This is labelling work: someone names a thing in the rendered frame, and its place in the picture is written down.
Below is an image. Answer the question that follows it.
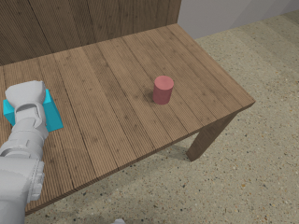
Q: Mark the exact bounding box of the left robot upper arm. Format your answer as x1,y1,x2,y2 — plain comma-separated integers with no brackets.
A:
0,156,45,224

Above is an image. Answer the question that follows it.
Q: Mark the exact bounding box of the left robot shin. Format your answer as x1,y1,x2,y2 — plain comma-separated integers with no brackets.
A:
114,218,125,223

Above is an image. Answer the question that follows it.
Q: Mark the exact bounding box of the robot left hand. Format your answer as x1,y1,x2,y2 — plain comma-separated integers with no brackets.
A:
5,80,47,126

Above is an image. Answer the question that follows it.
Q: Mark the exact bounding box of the sponge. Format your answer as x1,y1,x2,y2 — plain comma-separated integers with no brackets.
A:
3,89,64,132

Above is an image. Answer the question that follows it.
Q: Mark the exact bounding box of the table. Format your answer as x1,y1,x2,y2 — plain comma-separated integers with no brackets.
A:
0,0,256,217

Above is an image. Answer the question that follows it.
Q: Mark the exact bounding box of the left robot forearm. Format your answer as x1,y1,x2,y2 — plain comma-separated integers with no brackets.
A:
0,101,49,161

